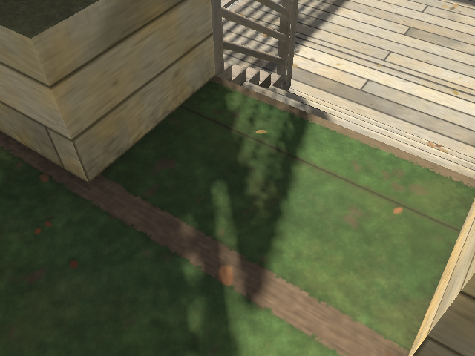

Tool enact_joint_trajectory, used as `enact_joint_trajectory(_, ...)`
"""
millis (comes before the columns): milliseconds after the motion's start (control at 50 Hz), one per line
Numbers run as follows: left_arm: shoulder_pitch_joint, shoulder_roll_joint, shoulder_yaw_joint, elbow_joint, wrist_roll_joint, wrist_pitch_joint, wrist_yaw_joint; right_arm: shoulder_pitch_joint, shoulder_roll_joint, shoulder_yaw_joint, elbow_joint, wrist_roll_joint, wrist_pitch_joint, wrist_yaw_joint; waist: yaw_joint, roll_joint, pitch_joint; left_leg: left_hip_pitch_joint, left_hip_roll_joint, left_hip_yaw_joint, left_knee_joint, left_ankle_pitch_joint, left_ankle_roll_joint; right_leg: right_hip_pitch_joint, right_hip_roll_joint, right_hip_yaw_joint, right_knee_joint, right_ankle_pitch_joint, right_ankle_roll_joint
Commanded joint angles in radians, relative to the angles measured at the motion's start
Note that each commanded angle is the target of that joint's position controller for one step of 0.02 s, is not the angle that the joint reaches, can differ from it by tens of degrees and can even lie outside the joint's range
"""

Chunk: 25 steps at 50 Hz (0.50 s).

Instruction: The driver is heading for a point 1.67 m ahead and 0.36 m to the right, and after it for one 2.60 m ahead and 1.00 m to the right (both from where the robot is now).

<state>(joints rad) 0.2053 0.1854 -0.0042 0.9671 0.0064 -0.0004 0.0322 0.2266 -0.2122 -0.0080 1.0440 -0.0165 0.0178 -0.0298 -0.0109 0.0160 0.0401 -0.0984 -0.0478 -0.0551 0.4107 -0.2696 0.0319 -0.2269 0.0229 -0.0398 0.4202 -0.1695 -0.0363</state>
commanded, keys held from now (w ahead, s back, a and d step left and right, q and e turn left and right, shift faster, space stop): no key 1.00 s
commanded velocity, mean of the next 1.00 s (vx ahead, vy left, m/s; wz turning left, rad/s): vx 0.01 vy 0.00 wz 0.01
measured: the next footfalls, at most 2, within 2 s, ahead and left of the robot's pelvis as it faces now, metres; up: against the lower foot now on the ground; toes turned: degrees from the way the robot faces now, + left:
right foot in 1.70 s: +0.19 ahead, -0.12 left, +0.00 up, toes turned -5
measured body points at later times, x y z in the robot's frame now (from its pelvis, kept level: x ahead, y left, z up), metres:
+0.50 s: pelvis +0.01 +0.01 +0.00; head +0.01 +0.01 +0.45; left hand +0.01 +0.24 -0.16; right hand -0.01 -0.21 -0.16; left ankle -0.04 +0.10 -0.74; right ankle +0.04 -0.10 -0.74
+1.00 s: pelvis +0.01 +0.02 +0.00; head +0.02 +0.02 +0.45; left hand +0.00 +0.23 -0.16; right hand -0.02 -0.19 -0.16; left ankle -0.04 +0.11 -0.74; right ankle +0.04 -0.10 -0.74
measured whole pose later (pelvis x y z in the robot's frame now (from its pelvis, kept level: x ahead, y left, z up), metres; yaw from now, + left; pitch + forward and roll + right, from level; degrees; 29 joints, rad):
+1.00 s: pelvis +0.01 +0.02 +0.00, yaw -1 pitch -1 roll +0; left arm 0.29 0.14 -0.01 1.18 0.01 0.00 0.04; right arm 0.33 -0.13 0.03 1.16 -0.01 -0.02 -0.05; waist 0.01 0.00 0.03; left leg -0.05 -0.06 -0.03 0.36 -0.28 0.06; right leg -0.20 0.01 0.00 0.40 -0.17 -0.01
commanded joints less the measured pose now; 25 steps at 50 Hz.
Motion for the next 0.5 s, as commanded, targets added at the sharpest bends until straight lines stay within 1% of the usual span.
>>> enact_joint_trajectory(20, 0.026, 0.121, 0.029, -0.004, -0.003, -0.005, 0.0, 0.074, -0.068, -0.005, 0.028, 0.003, -0.011, -0.001, 0.004, -0.026, 0.039, -0.094, 0.097, -0.086, -0.112, 0.06, 0.014, 0.062, -0.126, 0.16, -0.129, -0.01, -0.016)
enact_joint_trajectory(40, 0.037, 0.11, 0.027, 0.008, 0.0, -0.008, 0.0, 0.07, -0.076, -0.006, 0.034, 0.005, -0.016, -0.004, 0.008, -0.018, 0.029, -0.094, 0.101, -0.088, -0.122, 0.079, 0.018, 0.086, -0.128, 0.155, -0.11, 0.052, -0.02)
enact_joint_trajectory(60, 0.043, 0.11, 0.028, 0.017, 0.003, -0.011, -0.001, 0.069, -0.079, -0.005, 0.04, 0.006, -0.021, -0.008, 0.009, -0.015, 0.011, -0.086, 0.106, -0.09, -0.127, 0.102, 0.021, 0.108, -0.129, 0.151, -0.094, 0.113, -0.024)
enact_joint_trajectory(100, 0.05, 0.104, 0.027, 0.034, 0.003, -0.015, -0.003, 0.067, -0.078, -0.004, 0.052, 0.008, -0.028, -0.01, 0.014, -0.014, -0.01, -0.073, 0.11, -0.088, -0.129, 0.123, 0.026, 0.124, -0.13, 0.146, -0.081, 0.159, -0.027)
enact_joint_trajectory(220, 0.065, 0.089, 0.023, 0.082, 0.003, -0.008, -0.001, 0.08, -0.061, 0.006, 0.083, 0.007, -0.028, -0.013, 0.016, -0.011, 0.018, -0.08, 0.117, -0.088, -0.135, 0.117, 0.032, 0.104, -0.119, 0.139, -0.085, 0.114, -0.018)
enact_joint_trajectory(500, 0.112, 0.059, 0.01, 0.16, 0.002, -0.003, 0.004, 0.124, -0.03, 0.02, 0.114, 0.008, -0.034, -0.016, 0.017, -0.013, 0.037, -0.08, 0.124, -0.084, -0.136, 0.134, 0.04, 0.085, -0.112, 0.138, -0.078, 0.103, -0.005)
Over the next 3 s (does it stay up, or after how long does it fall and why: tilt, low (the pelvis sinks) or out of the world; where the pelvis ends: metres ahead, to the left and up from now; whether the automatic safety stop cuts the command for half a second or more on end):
stays up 0.21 -0.05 0.00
